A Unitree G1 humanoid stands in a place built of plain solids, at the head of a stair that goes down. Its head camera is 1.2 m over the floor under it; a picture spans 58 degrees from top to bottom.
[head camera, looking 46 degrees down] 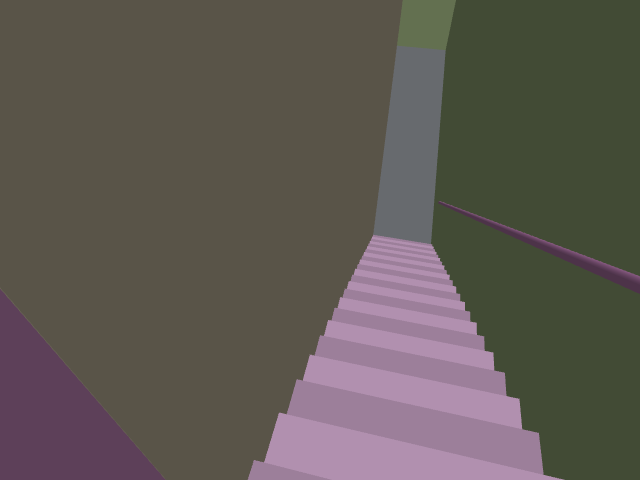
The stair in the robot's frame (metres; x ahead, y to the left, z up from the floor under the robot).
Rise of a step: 0.17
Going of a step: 0.22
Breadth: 0.96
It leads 13 degrees to the right of straight ahead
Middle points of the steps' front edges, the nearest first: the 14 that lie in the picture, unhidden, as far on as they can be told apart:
0.52 -0.32 -0.34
0.73 -0.37 -0.51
0.94 -0.42 -0.68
1.15 -0.47 -0.84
1.36 -0.52 -1.01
1.57 -0.57 -1.18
1.78 -0.62 -1.35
1.99 -0.66 -1.52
2.20 -0.71 -1.69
2.41 -0.76 -1.86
2.62 -0.81 -2.03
2.83 -0.86 -2.19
3.04 -0.91 -2.36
3.25 -0.96 -2.53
